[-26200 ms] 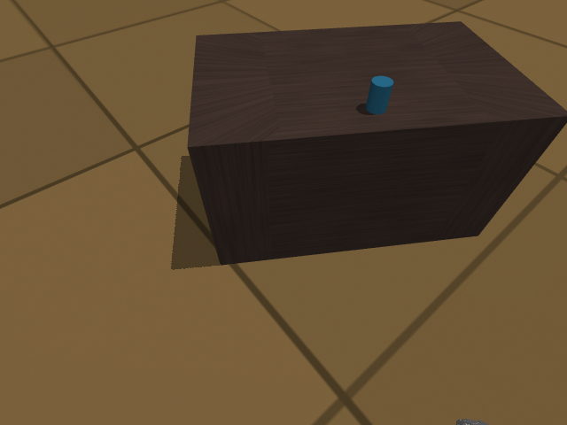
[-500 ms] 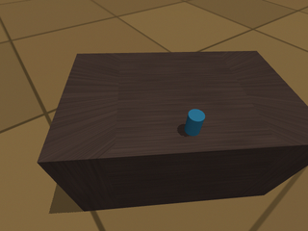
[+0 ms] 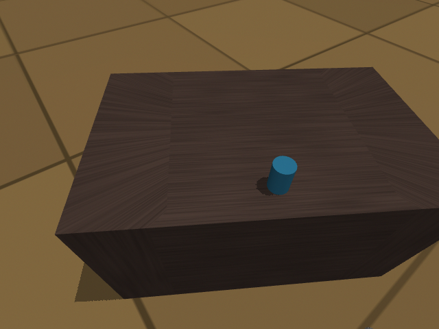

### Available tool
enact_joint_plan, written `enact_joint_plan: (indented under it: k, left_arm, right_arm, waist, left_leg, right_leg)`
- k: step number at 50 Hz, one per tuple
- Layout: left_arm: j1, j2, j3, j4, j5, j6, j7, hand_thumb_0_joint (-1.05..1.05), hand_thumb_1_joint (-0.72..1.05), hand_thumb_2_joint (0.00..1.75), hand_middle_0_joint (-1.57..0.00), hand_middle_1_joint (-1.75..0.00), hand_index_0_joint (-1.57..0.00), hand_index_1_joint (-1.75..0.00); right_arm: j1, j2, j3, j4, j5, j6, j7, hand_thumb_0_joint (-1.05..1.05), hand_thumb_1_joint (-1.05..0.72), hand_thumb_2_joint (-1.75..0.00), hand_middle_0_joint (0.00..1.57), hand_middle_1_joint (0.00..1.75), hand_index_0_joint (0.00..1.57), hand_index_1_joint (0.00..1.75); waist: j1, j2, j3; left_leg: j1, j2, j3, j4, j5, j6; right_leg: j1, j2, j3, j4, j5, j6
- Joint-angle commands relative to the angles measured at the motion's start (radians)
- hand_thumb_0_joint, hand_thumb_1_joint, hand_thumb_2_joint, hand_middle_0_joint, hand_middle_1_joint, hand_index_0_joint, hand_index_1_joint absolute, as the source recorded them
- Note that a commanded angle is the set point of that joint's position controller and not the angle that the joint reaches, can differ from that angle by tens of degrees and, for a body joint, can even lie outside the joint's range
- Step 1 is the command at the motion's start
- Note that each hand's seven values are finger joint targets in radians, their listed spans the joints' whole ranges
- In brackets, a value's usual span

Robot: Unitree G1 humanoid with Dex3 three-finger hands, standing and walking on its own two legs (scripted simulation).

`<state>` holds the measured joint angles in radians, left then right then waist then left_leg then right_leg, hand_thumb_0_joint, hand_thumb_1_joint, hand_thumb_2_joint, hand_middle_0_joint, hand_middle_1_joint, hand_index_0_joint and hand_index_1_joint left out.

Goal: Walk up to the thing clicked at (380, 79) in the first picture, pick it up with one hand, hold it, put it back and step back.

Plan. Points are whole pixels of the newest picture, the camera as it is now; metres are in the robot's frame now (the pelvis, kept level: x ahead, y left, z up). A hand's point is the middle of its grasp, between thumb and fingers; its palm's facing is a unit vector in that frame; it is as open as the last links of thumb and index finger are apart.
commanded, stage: home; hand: right
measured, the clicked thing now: (281, 175) +0.48 -0.17 -0.08
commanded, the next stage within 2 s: stand in 0.64 s
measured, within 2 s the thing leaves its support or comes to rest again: neither
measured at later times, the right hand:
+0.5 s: hand out of the picture +0.08 -0.25 -0.15, palm faces -0.01 +0.93 -0.37, open 17.3 cm
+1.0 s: hand out of the picture +0.07 -0.25 -0.15, palm faces -0.02 +0.94 -0.35, open 14.0 cm
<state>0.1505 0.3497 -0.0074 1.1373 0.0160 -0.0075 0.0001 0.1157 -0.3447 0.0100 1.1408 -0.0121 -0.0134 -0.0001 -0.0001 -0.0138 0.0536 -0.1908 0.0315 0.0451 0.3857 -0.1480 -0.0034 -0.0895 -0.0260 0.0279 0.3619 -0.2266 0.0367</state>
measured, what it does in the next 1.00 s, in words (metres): stands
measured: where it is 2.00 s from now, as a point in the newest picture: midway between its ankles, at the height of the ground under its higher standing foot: outside the picture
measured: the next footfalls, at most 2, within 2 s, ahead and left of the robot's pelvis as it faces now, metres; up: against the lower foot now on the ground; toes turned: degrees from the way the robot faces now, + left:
none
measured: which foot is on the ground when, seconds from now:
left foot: down 0.00-1.00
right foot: down 0.00-1.00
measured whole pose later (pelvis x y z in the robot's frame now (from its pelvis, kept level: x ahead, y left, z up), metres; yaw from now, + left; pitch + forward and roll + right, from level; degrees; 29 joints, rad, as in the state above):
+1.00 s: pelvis +0.00 +0.00 +0.00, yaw +0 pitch -3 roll +0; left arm 0.16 0.35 0.00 1.13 0.02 0.00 0.00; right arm 0.12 -0.34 -0.01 1.16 -0.01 -0.01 0.00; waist -0.01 -0.01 0.06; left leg -0.17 0.02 0.04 0.35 -0.13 0.00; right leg -0.07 -0.04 0.02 0.33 -0.22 0.04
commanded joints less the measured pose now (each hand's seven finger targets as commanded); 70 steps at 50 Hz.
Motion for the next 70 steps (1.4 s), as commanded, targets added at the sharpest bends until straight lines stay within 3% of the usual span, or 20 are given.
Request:
enact_joint_plan:
  k: [1, 4, 8, 11, 15, 21, 23, 27, 29, 37, 39, 40, 43, 47, 49, 55, 62, 70]
  left_arm:
    - [-0.034, 0.204, 0.037, -0.052, -0.004, -0.016, 0.012, 0.0, 0.9, 0.9, -0.2, -0.3, -0.2, -0.3]
    - [-0.035, 0.202, 0.037, -0.053, -0.002, -0.017, 0.013, 0.0, 0.9, 0.9, -0.2, -0.3, -0.2, -0.3]
    - [-0.046, 0.204, 0.041, -0.051, -0.004, -0.012, 0.013, 0.0, 0.9, 0.9, -0.2, -0.3, -0.2, -0.3]
    - [-0.043, 0.204, 0.042, -0.053, 0.0, -0.013, 0.013, 0.0, 0.9, 0.9, -0.2, -0.3, -0.2, -0.3]
    - [-0.051, 0.204, 0.043, -0.061, -0.002, -0.017, 0.014, 0.0, 0.9, 0.9, -0.2, -0.3, -0.2, -0.3]
    - [-0.064, 0.206, 0.043, -0.063, -0.003, -0.014, 0.015, 0.0, 0.9, 0.9, -0.2, -0.3, -0.2, -0.3]
    - [-0.055, 0.205, 0.042, -0.062, -0.003, -0.014, 0.016, 0.0, 0.9, 0.9, -0.2, -0.3, -0.2, -0.3]
    - [-0.056, 0.206, 0.043, -0.065, -0.002, -0.013, 0.014, 0.0, 0.9, 0.9, -0.2, -0.3, -0.2, -0.3]
    - [-0.057, 0.203, 0.043, -0.063, -0.002, -0.011, 0.013, 0.0, 0.9, 0.9, -0.2, -0.3, -0.2, -0.3]
    - [-0.042, 0.203, 0.045, -0.067, -0.002, -0.01, 0.009, 0.0, 0.9, 0.9, -0.2, -0.3, -0.2, -0.3]
    - [-0.049, 0.204, 0.045, -0.071, 0.0, -0.011, 0.009, 0.0, 0.9, 0.9, -0.2, -0.3, -0.2, -0.3]
    - [-0.042, 0.204, 0.046, -0.069, 0.0, -0.01, 0.009, 0.0, 0.9, 0.9, -0.2, -0.3, -0.2, -0.3]
    - [-0.04, 0.206, 0.049, -0.071, 0.001, -0.01, 0.007, 0.0, 0.9, 0.9, -0.2, -0.3, -0.2, -0.3]
    - [-0.035, 0.203, 0.044, -0.076, 0.0, -0.016, 0.007, 0.0, 0.9, 0.9, -0.2, -0.3, -0.2, -0.3]
    - [-0.036, 0.204, 0.043, -0.074, 0.0, -0.018, 0.008, 0.0, 0.9, 0.9, -0.2, -0.3, -0.2, -0.3]
    - [-0.029, 0.206, 0.043, -0.075, -0.002, -0.016, 0.01, 0.0, 0.9, 0.9, -0.2, -0.3, -0.2, -0.3]
    - [-0.027, 0.207, 0.045, -0.076, -0.006, -0.018, 0.012, 0.0, 0.9, 0.9, -0.2, -0.3, -0.2, -0.3]
    - [-0.04, 0.207, 0.047, -0.081, -0.004, -0.016, 0.012, 0.0, 0.9, 0.9, -0.2, -0.3, -0.2, -0.3]
  right_arm:
    - [-0.038, -0.226, -0.041, -0.044, 0.003, -0.017, -0.014, 0.0, 0.54, -0.06, 0.05, 0.05, 0.05, 0.05]
    - [-0.044, -0.223, -0.042, -0.044, 0.003, -0.017, -0.014, 0.0, 0.52, -0.07, 0.06, 0.06, 0.06, 0.06]
    - [-0.043, -0.22, -0.042, -0.039, 0.003, -0.015, -0.015, 0.0, 0.54, -0.06, 0.05, 0.05, 0.05, 0.05]
    - [-0.051, -0.223, -0.045, -0.041, 0.002, -0.015, -0.014, 0.0, 0.53, -0.07, 0.06, 0.06, 0.05, 0.06]
    - [-0.052, -0.224, -0.046, -0.042, 0.004, -0.018, -0.015, 0.0, 0.53, -0.06, 0.05, 0.06, 0.05, 0.06]
    - [-0.051, -0.215, -0.046, -0.038, 0.002, -0.015, -0.015, 0.0, 0.54, -0.06, 0.05, 0.06, 0.05, 0.06]
    - [-0.06, -0.22, -0.049, -0.041, 0.004, -0.015, -0.015, 0.0, 0.54, -0.06, 0.05, 0.05, 0.05, 0.05]
    - [-0.058, -0.219, -0.048, -0.038, 0.004, -0.015, -0.015, 0.0, 0.54, -0.06, 0.05, 0.05, 0.05, 0.05]
    - [-0.059, -0.223, -0.049, -0.039, 0.003, -0.015, -0.015, 0.0, 0.54, -0.06, 0.05, 0.06, 0.05, 0.06]
    - [-0.06, -0.233, -0.058, -0.037, 0.002, -0.014, -0.012, 0.0, 0.54, -0.06, 0.05, 0.05, 0.05, 0.05]
    - [-0.063, -0.225, -0.059, -0.042, 0.0, -0.013, -0.01, 0.0, 0.38, -0.22, 0.2, 0.21, 0.2, 0.21]
    - [-0.054, -0.223, -0.059, -0.041, 0.0, -0.012, -0.01, 0.0, 0.3, -0.3, 0.2, 0.29, 0.2, 0.29]
    - [-0.056, -0.227, -0.062, -0.043, 0.0, -0.011, -0.008, 0.0, 0.06, -0.54, 0.2, 0.3, 0.2, 0.3]
    - [-0.062, -0.22, -0.06, -0.045, 0.002, -0.015, -0.007, 0.0, -0.26, -0.86, 0.2, 0.3, 0.2, 0.3]
    - [-0.057, -0.218, -0.059, -0.042, 0.003, -0.016, -0.006, 0.0, -0.42, -0.9, 0.2, 0.3, 0.2, 0.3]
    - [-0.055, -0.223, -0.057, -0.041, 0.005, -0.013, -0.008, 0.0, -0.9, -0.9, 0.2, 0.3, 0.2, 0.3]
    - [-0.042, -0.217, -0.054, -0.043, 0.004, -0.015, -0.008, 0.0, -0.9, -0.9, 0.2, 0.3, 0.2, 0.3]
    - [-0.048, -0.213, -0.052, -0.048, 0.005, -0.015, -0.01, 0.0, -0.9, -0.9, 0.2, 0.3, 0.2, 0.3]
  waist:
    - [-0.007, 0.018, -0.063]
    - [-0.004, 0.012, -0.079]
    - [-0.007, 0.018, -0.05]
    - [-0.005, 0.019, -0.059]
    - [-0.006, 0.014, -0.09]
    - [-0.011, 0.012, -0.078]
    - [-0.008, 0.016, -0.095]
    - [-0.008, 0.018, -0.083]
    - [-0.01, 0.024, -0.049]
    - [-0.008, 0.026, -0.023]
    - [-0.011, 0.017, -0.026]
    - [-0.013, 0.023, -0.02]
    - [-0.011, 0.033, -0.026]
    - [-0.008, 0.018, -0.064]
    - [-0.012, 0.01, -0.07]
    - [-0.011, 0.018, -0.054]
    - [-0.008, 0.01, -0.072]
    - [-0.011, 0.011, -0.057]
  left_leg:
    - [0.09, 0.106, -0.111, -0.073, 0.074, 0.029]
    - [0.105, 0.11, -0.106, -0.06, 0.125, 0.03]
    - [0.092, 0.104, -0.106, -0.083, 0.064, 0.024]
    - [0.103, 0.104, -0.106, -0.079, 0.085, 0.026]
    - [0.128, 0.111, -0.101, -0.061, 0.191, 0.027]
    - [0.116, 0.108, -0.099, -0.073, 0.161, 0.022]
    - [0.134, 0.112, -0.099, -0.062, 0.195, 0.025]
    - [0.126, 0.109, -0.096, -0.071, 0.166, 0.023]
    - [0.107, 0.104, -0.099, -0.091, 0.094, 0.022]
    - [0.084, 0.107, -0.121, -0.126, -0.041, 0.026]
    - [0.082, 0.104, -0.117, -0.124, -0.048, 0.026]
    - [0.072, 0.103, -0.122, -0.134, -0.08, 0.025]
    - [0.06, 0.104, -0.13, -0.145, -0.125, 0.025]
    - [0.097, 0.105, -0.121, -0.111, 0.002, 0.028]
    - [0.113, 0.104, -0.117, -0.099, 0.045, 0.027]
    - [0.108, 0.102, -0.119, -0.098, 0.039, 0.027]
    - [0.118, 0.106, -0.111, -0.075, 0.161, 0.028]
    - [0.113, 0.105, -0.113, -0.083, 0.153, 0.02]
  right_leg:
    - [-0.056, -0.092, 0.074, -0.081, 0.111, -0.048]
    - [-0.036, -0.096, 0.068, -0.08, 0.154, -0.045]
    - [-0.05, -0.093, 0.065, -0.088, 0.098, -0.047]
    - [-0.042, -0.094, 0.061, -0.093, 0.119, -0.046]
    - [-0.021, -0.101, 0.059, -0.084, 0.199, -0.041]
    - [-0.019, -0.1, 0.056, -0.093, 0.17, -0.042]
    - [-0.011, -0.102, 0.052, -0.09, 0.196, -0.042]
    - [-0.01, -0.103, 0.053, -0.096, 0.182, -0.044]
    - [-0.033, -0.1, 0.054, -0.107, 0.122, -0.045]
    - [-0.063, -0.093, 0.053, -0.112, 0.035, -0.051]
    - [-0.067, -0.095, 0.056, -0.111, 0.028, -0.052]
    - [-0.07, -0.091, 0.053, -0.109, 0.013, -0.053]
    - [-0.063, -0.09, 0.051, -0.107, 0.004, -0.055]
    - [-0.053, -0.099, 0.058, -0.105, 0.053, -0.053]
    - [-0.048, -0.103, 0.059, -0.104, 0.075, -0.052]
    - [-0.054, -0.103, 0.055, -0.107, 0.083, -0.052]
    - [-0.022, -0.109, 0.052, -0.1, 0.159, -0.047]
    - [-0.028, -0.105, 0.044, -0.106, 0.15, -0.044]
